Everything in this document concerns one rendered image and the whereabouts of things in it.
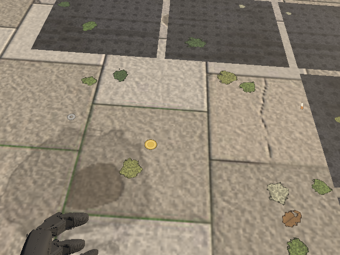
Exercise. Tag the robot left hand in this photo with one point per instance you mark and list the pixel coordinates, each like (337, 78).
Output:
(39, 241)

